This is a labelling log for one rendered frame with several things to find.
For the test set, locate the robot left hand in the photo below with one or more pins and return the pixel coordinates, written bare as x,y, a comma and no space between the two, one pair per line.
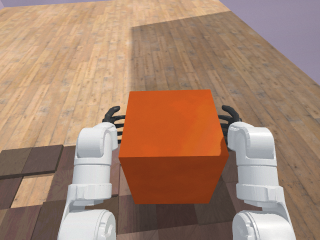
111,119

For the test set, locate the left robot forearm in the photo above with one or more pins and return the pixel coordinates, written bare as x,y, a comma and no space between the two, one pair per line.
91,174

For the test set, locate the robot right upper arm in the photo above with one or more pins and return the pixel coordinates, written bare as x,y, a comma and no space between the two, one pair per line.
261,225

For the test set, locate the right robot forearm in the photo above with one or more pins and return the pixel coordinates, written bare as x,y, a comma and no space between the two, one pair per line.
258,183

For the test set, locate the robot left upper arm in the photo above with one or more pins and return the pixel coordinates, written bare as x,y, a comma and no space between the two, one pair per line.
88,224

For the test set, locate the carton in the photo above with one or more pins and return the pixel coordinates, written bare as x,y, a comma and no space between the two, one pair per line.
172,149

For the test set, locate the robot right hand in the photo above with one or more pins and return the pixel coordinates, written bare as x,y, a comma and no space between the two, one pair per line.
235,118

